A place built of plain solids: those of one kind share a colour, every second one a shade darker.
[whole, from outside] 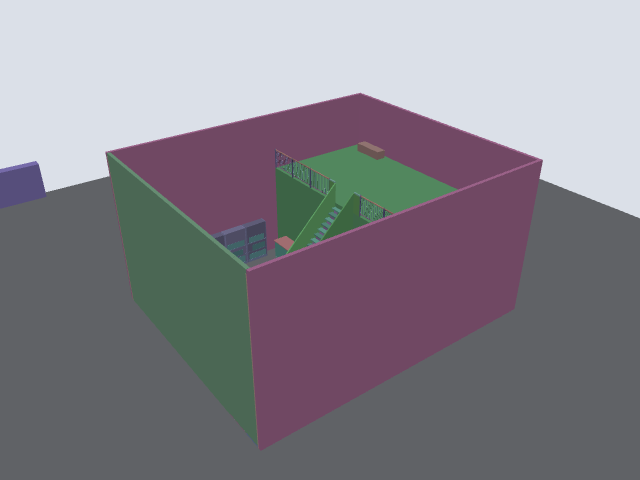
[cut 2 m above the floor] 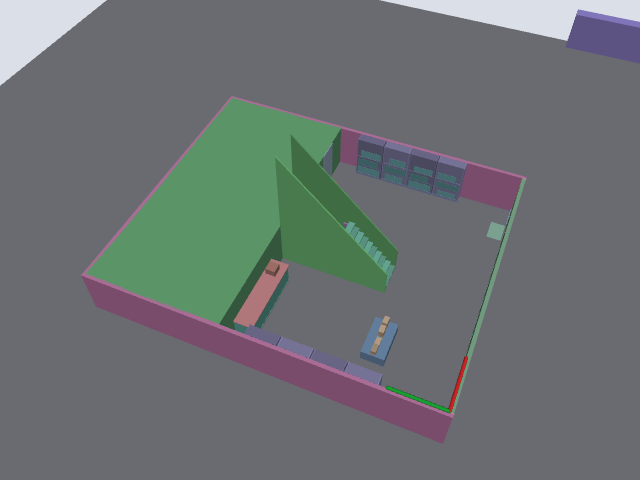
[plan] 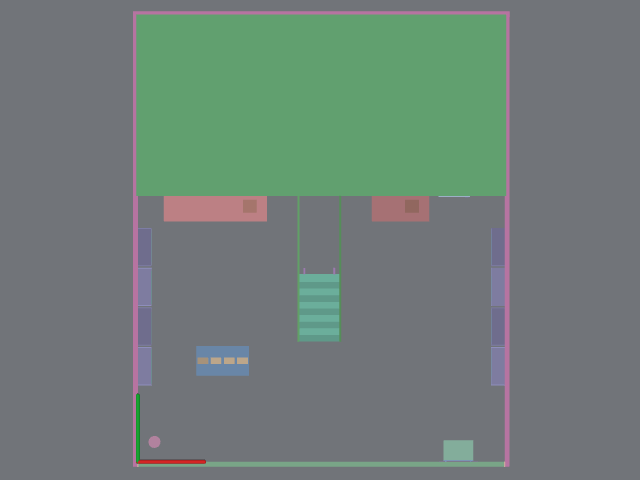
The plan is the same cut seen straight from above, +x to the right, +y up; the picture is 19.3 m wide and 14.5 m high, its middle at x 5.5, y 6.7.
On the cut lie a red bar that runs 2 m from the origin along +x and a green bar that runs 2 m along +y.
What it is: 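A shoe shop at street level behind a glazed front, one room two levels high, with a raised rear level reached by one straight flight, fitted out in the 1990s to 2020s; 11.1 x 13.5 m, 7.39 m high throughout; its front glazed onto the street; the raised level 4.60 m over the floor, over the rear 5.4 m, open to the hall behind a guard 1.0 m high along its edge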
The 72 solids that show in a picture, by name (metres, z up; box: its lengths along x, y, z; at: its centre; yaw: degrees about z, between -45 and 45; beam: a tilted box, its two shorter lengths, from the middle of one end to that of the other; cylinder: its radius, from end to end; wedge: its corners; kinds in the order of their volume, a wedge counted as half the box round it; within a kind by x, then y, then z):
{
 "upper_1": {"box": [11.18, 5.48, 4.65], "at": [5.54, 10.77, 2.27]},
 "wall_1": {"box": [0.15, 13.76, 7.44], "at": [-0.07, 6.73, 3.67]},
 "wall_2": {"box": [11.38, 0.15, 7.44], "at": [5.54, 13.54, 3.67]},
 "wall_3": {"box": [0.15, 13.76, 7.44], "at": [11.15, 6.73, 3.67]},
 "street_hedge_1": {"box": [0.6, 15.85, 2.25], "at": [-14.06, -8.07, 1.07]},
 "street_hedge_2": {"box": [0.6, 15.85, 2.25], "at": [25.14, -8.07, 1.07]},
 "window_wall_1": {"box": [9.08, 0.15, 7.44], "at": [4.54, -0.07, 3.67]},
 "window_wall_2": {"box": [1.2, 0.15, 7.44], "at": [9.68, -0.07, 3.67]},
 "window_wall_3": {"box": [0.8, 0.15, 7.44], "at": [10.68, -0.07, 3.67]},
 "shelves_body_1": {"box": [0.4, 1.16, 2.1], "at": [0.2, 2.88, 1.0]},
 "shelves_body_2": {"box": [0.4, 1.16, 2.1], "at": [0.2, 4.08, 1.0]},
 "shelves_body_3": {"box": [0.4, 1.16, 2.1], "at": [0.2, 5.29, 1.0]},
 "shelves_body_4": {"box": [0.4, 1.16, 2.1], "at": [0.2, 6.49, 1.0]},
 "shelves_body_5": {"box": [0.4, 1.16, 2.1], "at": [10.88, 2.88, 1.0]},
 "shelves_body_6": {"box": [0.4, 1.16, 2.1], "at": [10.88, 4.08, 1.0]},
 "shelves_body_7": {"box": [0.4, 1.16, 2.1], "at": [10.88, 5.29, 1.0]},
 "shelves_body_8": {"box": [0.4, 1.16, 2.1], "at": [10.88, 6.49, 1.0]},
 "counter_1": {"box": [3.08, 0.7, 1.05], "at": [2.34, 7.67, 0.47]},
 "shelves_goods_1": {"box": [0.41, 0.82, 0.34], "at": [0.2, 5.24, 0.73]},
 "shelves_goods_2": {"box": [0.41, 1.0, 0.32], "at": [0.2, 5.26, 1.25]},
 "shelves_goods_3": {"box": [0.41, 0.9, 0.32], "at": [0.2, 6.48, 1.25]},
 "shelves_goods_4": {"box": [0.41, 1.0, 0.33], "at": [0.2, 6.5, 0.29]},
 "shelves_goods_5": {"box": [0.41, 0.76, 0.36], "at": [0.2, 6.58, 0.74]},
 "shelves_goods_6": {"box": [0.41, 0.82, 0.28], "at": [10.88, 2.87, 0.27]},
 "shelves_goods_7": {"box": [0.41, 0.99, 0.35], "at": [10.88, 2.87, 0.74]},
 "shelves_goods_8": {"box": [0.41, 0.81, 0.33], "at": [10.88, 2.98, 1.26]},
 "shelves_goods_9": {"box": [0.41, 0.84, 0.32], "at": [10.88, 4.02, 1.25]},
 "shelves_goods_10": {"box": [0.41, 1.02, 0.38], "at": [10.88, 4.08, 0.32]},
 "shelves_goods_11": {"box": [0.41, 0.84, 0.39], "at": [10.88, 4.16, 0.76]},
 "shelves_goods_12": {"box": [0.41, 0.76, 0.35], "at": [10.88, 5.21, 1.27]},
 "shelves_goods_13": {"box": [0.41, 0.98, 0.39], "at": [10.88, 5.26, 0.76]},
 "shelves_goods_14": {"box": [0.41, 0.83, 0.33], "at": [10.88, 5.29, 0.3]},
 "shelves_goods_15": {"box": [0.41, 0.92, 0.36], "at": [10.88, 6.42, 1.27]},
 "shelves_goods_16": {"box": [0.41, 1.03, 0.37], "at": [10.88, 6.49, 0.31]},
 "shelves_goods_17": {"box": [0.41, 0.93, 0.4], "at": [10.88, 6.53, 0.76]},
 "stair_guard_1": {"wedge": [[4.82, 3.63, -0.02], [4.82, 3.63, 1.16], [4.82, 8.04, -0.02], [4.82, 8.04, 5.56], [4.88, 3.63, -0.02], [4.88, 3.63, 1.16], [4.88, 8.04, -0.02], [4.88, 8.04, 5.56]]},
 "stair_guard_2": {"wedge": [[6.08, 3.63, -0.02], [6.08, 3.63, 1.16], [6.08, 8.04, -0.02], [6.08, 8.04, 5.56], [6.14, 3.63, -0.02], [6.14, 3.63, 1.16], [6.14, 8.04, -0.02], [6.14, 8.04, 5.56]]},
 "plinth_1": {"box": [1.6, 0.9, 0.5], "at": [2.56, 3.05, 0.2]},
 "shelves_shelf_1": {"box": [0.41, 1.1, 0.18], "at": [0.21, 6.49, 0.04]},
 "shelves_shelf_2": {"box": [0.41, 1.1, 0.18], "at": [10.87, 2.88, 0.04]},
 "shelves_shelf_3": {"box": [0.41, 1.1, 0.18], "at": [10.87, 4.08, 0.04]},
 "shelves_shelf_4": {"box": [0.41, 1.1, 0.18], "at": [10.87, 5.29, 0.04]},
 "shelves_shelf_5": {"box": [0.41, 1.1, 0.18], "at": [10.87, 6.49, 0.04]},
 "upper_bench_1": {"box": [1.6, 0.5, 0.47], "at": [1.5, 13.05, 4.79]},
 "stair_step_1": {"box": [1.22, 0.24, 0.07], "at": [5.48, 3.75, 0.18]},
 "stair_step_2": {"box": [1.22, 0.24, 0.07], "at": [5.48, 3.95, 0.38]},
 "stair_step_3": {"box": [1.22, 0.24, 0.07], "at": [5.48, 4.15, 0.58]},
 "stair_step_4": {"box": [1.22, 0.24, 0.07], "at": [5.48, 4.35, 0.78]},
 "stair_step_5": {"box": [1.22, 0.24, 0.07], "at": [5.48, 4.55, 0.98]},
 "stair_step_6": {"box": [1.22, 0.24, 0.07], "at": [5.48, 4.75, 1.18]},
 "stair_step_7": {"box": [1.22, 0.24, 0.07], "at": [5.48, 4.95, 1.38]},
 "stair_step_8": {"box": [1.22, 0.24, 0.07], "at": [5.48, 5.15, 1.57]},
 "stair_step_9": {"box": [1.22, 0.24, 0.07], "at": [5.48, 5.35, 1.77]},
 "stair_step_10": {"box": [1.22, 0.24, 0.07], "at": [5.48, 5.55, 1.97]},
 "counter_top_1": {"box": [3.12, 0.78, 0.04], "at": [2.34, 7.65, 1.02]},
 "counter_top_2": {"box": [1.74, 0.78, 0.04], "at": [7.93, 7.65, 1.02]},
 "front_corner_1": {"box": [0.04, 0.17, 7.29], "at": [0.0, -0.07, 3.6]},
 "front_corner_2": {"box": [0.04, 0.17, 7.29], "at": [11.08, -0.07, 3.6]},
 "till_1": {"box": [0.42, 0.4, 0.28], "at": [3.38, 7.72, 1.18]},
 "till_2": {"box": [0.42, 0.4, 0.28], "at": [8.28, 7.72, 1.18]},
 "shelves_cheek_1": {"box": [0.41, 0.032, 2.1], "at": [0.21, 5.92, 1.0]},
 "shelves_cheek_2": {"box": [0.41, 0.032, 2.1], "at": [10.87, 2.32, 1.0]},
 "shelves_cheek_3": {"box": [0.41, 0.032, 2.1], "at": [10.87, 4.72, 1.0]},
 "service_door_1": {"box": [0.95, 0.03, 2.1], "at": [9.55, 8.02, 1.0]},
 "plant_pot_1": {"cylinder": 0.18, "from": [0.5, 0.6, 0.0], "to": [0.5, 0.6, 0.38]},
 "door_mat_1": {"box": [0.9, 0.6, 0.07], "at": [9.68, 0.35, -0.02]},
 "box_1": {"box": [0.32, 0.2, 0.12], "at": [1.96, 3.05, 0.62]},
 "box_2": {"box": [0.32, 0.2, 0.12], "at": [2.36, 3.05, 0.51]},
 "box_3": {"box": [0.32, 0.2, 0.12], "at": [2.76, 3.05, 0.74]},
 "box_4": {"box": [0.32, 0.2, 0.12], "at": [3.17, 3.05, 0.74]},
 "upper_guard_return_1": {"box": [0.4, 0.06, 0.99], "at": [6.34, 8.06, 5.04]},
 "counter_kick_1": {"box": [3.08, 0.012, 0.15], "at": [2.34, 7.31, 0.03]}
}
